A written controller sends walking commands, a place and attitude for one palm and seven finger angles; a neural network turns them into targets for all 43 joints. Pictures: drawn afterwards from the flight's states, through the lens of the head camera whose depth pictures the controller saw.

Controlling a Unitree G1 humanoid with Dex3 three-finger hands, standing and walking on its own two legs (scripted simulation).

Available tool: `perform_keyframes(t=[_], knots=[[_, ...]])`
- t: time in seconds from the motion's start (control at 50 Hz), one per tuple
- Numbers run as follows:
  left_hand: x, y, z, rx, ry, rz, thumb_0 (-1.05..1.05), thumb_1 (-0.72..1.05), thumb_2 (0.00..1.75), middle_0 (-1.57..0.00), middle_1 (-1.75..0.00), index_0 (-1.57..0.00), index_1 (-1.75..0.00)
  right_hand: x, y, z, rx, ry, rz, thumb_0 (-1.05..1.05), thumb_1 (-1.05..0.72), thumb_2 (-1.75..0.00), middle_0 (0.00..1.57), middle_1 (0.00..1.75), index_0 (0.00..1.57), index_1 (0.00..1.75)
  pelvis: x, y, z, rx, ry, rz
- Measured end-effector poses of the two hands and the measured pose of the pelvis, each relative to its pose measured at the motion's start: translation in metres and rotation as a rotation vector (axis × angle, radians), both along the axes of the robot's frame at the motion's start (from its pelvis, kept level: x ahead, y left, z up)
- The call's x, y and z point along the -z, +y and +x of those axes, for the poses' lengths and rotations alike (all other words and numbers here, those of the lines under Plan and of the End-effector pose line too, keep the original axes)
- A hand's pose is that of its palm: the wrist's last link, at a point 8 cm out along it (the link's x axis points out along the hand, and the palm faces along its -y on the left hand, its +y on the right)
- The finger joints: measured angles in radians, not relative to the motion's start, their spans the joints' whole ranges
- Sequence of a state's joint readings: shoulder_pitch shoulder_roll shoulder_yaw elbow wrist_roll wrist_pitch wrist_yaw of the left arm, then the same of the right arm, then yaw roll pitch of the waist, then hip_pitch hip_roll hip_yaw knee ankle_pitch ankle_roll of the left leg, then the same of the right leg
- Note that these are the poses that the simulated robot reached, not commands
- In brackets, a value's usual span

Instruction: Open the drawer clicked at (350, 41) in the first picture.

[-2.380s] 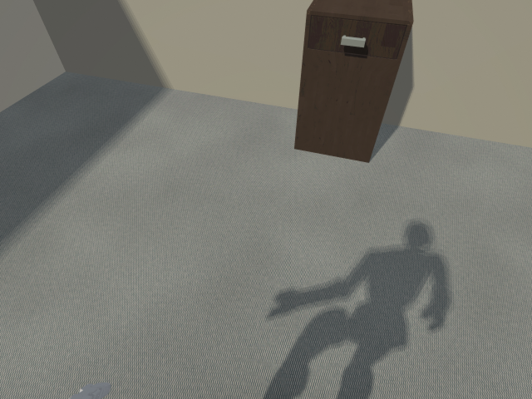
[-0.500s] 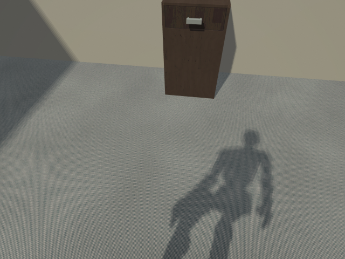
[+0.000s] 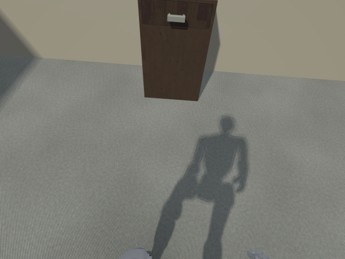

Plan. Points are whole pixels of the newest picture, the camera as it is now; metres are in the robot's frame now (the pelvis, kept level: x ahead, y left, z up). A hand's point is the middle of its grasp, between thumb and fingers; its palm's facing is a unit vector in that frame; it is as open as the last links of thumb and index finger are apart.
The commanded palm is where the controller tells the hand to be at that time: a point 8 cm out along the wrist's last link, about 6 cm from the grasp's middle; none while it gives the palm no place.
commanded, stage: walk to a spot facing it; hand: left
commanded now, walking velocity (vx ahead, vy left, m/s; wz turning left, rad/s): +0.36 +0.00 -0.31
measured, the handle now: (176, 16) +1.37 +0.13 -0.07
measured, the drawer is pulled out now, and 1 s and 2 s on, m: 0.00 0.00 0.00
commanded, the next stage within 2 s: turn to face it in 1.00 s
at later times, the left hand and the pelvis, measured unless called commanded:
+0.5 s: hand (136, 181) +0.35 +0.15 -0.15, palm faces -0.24 -0.96 -0.16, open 7.4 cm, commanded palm none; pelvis +0.21 +0.00 +0.01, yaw -13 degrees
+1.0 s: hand (153, 158) +0.45 +0.12 -0.17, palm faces -0.16 -0.97 -0.16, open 7.3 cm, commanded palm none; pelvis +0.43 -0.06 +0.01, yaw -15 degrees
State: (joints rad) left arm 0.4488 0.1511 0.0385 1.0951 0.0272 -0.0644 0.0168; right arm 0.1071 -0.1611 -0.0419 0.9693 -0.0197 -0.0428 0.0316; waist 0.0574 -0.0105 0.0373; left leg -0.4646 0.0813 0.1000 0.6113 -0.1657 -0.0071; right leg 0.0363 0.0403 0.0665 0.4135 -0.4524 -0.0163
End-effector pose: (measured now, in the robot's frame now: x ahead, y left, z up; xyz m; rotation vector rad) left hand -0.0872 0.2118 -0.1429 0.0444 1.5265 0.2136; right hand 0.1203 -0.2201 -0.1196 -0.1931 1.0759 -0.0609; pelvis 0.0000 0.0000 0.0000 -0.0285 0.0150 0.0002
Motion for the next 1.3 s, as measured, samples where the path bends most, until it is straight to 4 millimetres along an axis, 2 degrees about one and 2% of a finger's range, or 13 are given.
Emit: perform_keyframes(t=[0.04, 0.1, 0.2, 0.28, 0.42, 0.56, 0.64, 0.78, 0.86, 0.96, 1.06, 1.14, 1.3], knots=[[0.009, 0.016, 0.025, 0.016, 0.014, -0.005, 0.01, 0.91, 0.9, -0.2, -0.3, -0.2, -0.3, 0.001, 0.011, 0.017, 0.016, -0.027, -0.011, 0.01, -0.91, -0.9, 0.2, 0.3, 0.2, 0.3, 0.005, 0.01, 0.018, 0.019, -0.009, 0.012], [0.007, 0.038, 0.077, 0.077, -0.017, 0.002, 0.01, 0.91, 0.9, -0.2, -0.3, -0.2, -0.3, -0.005, 0.019, 0.019, 0.081, -0.023, -0.014, 0.01, -0.91, -0.9, 0.2, 0.3, 0.2, 0.3, -0.001, 0.021, 0.043, 0.061, -0.03, 0.013], [-0.008, 0.062, 0.188, 0.161, -0.166, 0.025, 0.01, 0.92, 0.9, -0.2, -0.3, -0.2, -0.3, -0.014, 0.016, -0.007, 0.22, 0.067, -0.055, -0.01, -0.95, -0.9, 0.21, 0.3, 0.2, 0.3, -0.016, 0.032, 0.082, 0.098, -0.038, 0.016], [-0.018, 0.063, 0.267, 0.209, -0.268, 0.033, 0.01, 0.92, 0.9, -0.19, -0.3, -0.19, -0.3, -0.013, 0.015, -0.034, 0.287, 0.195, -0.062, -0.01, -0.95, -0.9, 0.2, 0.3, 0.2, 0.3, -0.02, 0.034, 0.114, 0.128, -0.033, 0.028], [-0.023, 0.028, 0.379, 0.325, -0.32, 0.003, 0.01, 0.92, 0.9, -0.19, -0.3, -0.19, -0.3, -0.004, 0.035, -0.062, 0.402, 0.394, 0.011, 0.0, -0.93, -0.9, 0.2, 0.3, 0.2, 0.3, -0.017, 0.021, 0.173, 0.183, -0.03, 0.038], [-0.011, -0.04, 0.487, 0.461, -0.361, -0.027, 0.01, 0.91, 0.9, -0.2, -0.3, -0.2, -0.3, 0.012, 0.044, -0.052, 0.506, 0.555, 0.119, 0.01, -0.91, -0.9, 0.2, 0.3, 0.2, 0.3, 0.001, -0.017, 0.242, 0.239, -0.022, 0.03], [-0.004, -0.065, 0.519, 0.446, -0.402, -0.023, 0.01, 0.91, 0.9, -0.2, -0.3, -0.2, -0.3, 0.022, 0.02, -0.009, 0.519, 0.558, 0.145, 0.01, -0.91, -0.9, 0.2, 0.3, 0.2, 0.3, 0.008, -0.043, 0.275, 0.262, -0.041, 0.029], [-0.022, -0.055, 0.529, 0.405, -0.313, 0.048, -0.01, 0.95, 0.9, -0.2, -0.3, -0.2, -0.3, 0.013, -0.051, 0.145, 0.461, 0.244, 0.068, 0.01, -0.91, -0.9, 0.2, 0.3, 0.2, 0.3, -0.013, -0.062, 0.328, 0.276, -0.04, 0.015], [-0.023, -0.05, 0.53, 0.384, -0.242, 0.046, -0.01, 0.94, 0.9, -0.2, -0.3, -0.2, -0.3, 0.001, -0.082, 0.219, 0.43, 0.125, 0.02, 0.02, -0.94, -0.9, 0.2, 0.3, 0.2, 0.3, -0.017, -0.065, 0.363, 0.275, -0.03, 0.006], [-0.012, -0.047, 0.536, 0.323, -0.166, 0.013, 0.0, 0.92, 0.9, -0.2, -0.3, -0.2, -0.3, -0.009, -0.095, 0.301, 0.354, 0.064, -0.015, 0.01, -0.93, -0.9, 0.2, 0.3, 0.2, 0.3, -0.015, -0.064, 0.41, 0.264, -0.027, -0.007], [0.008, -0.041, 0.548, 0.276, -0.058, -0.025, 0.0, 0.92, 0.9, -0.2, -0.3, -0.2, -0.3, -0.007, -0.088, 0.376, 0.301, 0.025, -0.048, 0.01, -0.92, -0.9, 0.2, 0.3, 0.2, 0.3, -0.002, -0.055, 0.465, 0.264, -0.033, -0.005], [0.005, -0.039, 0.583, 0.321, -0.009, -0.033, 0.01, 0.91, 0.9, -0.2, -0.3, -0.2, -0.3, -0.008, -0.074, 0.396, 0.345, 0.009, -0.033, 0.01, -0.92, -0.9, 0.2, 0.3, 0.2, 0.3, -0.007, -0.051, 0.495, 0.307, -0.047, 0.002], [-0.014, -0.06, 0.708, 0.361, -0.206, 0.0, 0.01, 0.92, 0.9, -0.2, -0.3, -0.2, -0.3, -0.007, -0.069, 0.365, 0.423, 0.219, -0.017, -0.01, -0.96, -0.9, 0.2, 0.3, 0.2, 0.3, -0.021, -0.062, 0.536, 0.262, -0.038, 0.014]])
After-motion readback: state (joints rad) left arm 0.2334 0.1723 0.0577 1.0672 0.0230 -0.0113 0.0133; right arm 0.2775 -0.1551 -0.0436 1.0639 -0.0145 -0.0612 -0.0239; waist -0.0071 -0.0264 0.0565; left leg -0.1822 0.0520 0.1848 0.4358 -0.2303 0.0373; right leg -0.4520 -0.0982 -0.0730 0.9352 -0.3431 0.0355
